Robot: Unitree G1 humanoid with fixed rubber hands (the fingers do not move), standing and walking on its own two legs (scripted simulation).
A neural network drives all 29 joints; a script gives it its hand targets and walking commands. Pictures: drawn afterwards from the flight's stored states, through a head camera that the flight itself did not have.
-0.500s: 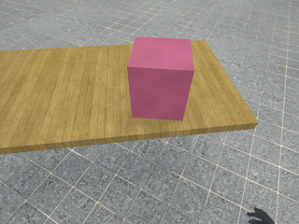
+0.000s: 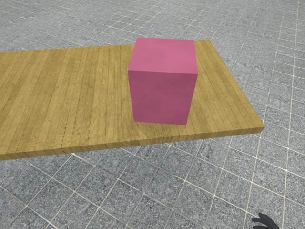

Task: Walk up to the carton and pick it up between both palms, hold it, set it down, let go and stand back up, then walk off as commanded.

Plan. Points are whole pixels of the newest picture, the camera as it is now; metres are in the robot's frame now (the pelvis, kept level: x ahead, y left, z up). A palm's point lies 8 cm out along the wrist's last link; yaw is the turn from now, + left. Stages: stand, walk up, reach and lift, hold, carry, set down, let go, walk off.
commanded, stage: stand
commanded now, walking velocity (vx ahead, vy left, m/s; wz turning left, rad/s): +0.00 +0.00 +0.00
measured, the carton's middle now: (162, 83) +0.63 -0.05 +0.01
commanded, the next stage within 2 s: none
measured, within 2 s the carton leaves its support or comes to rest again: neither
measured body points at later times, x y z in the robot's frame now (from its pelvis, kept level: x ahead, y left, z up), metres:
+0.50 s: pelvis +0.01 -0.01 +0.00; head +0.03 -0.01 +0.45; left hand +0.12 +0.30 -0.10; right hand +0.14 -0.32 -0.10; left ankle +0.04 +0.12 -0.72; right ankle +0.02 -0.16 -0.72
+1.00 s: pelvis +0.00 -0.01 +0.01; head +0.02 -0.01 +0.46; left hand +0.11 +0.30 -0.09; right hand +0.12 -0.32 -0.10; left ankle +0.04 +0.12 -0.72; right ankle +0.02 -0.16 -0.72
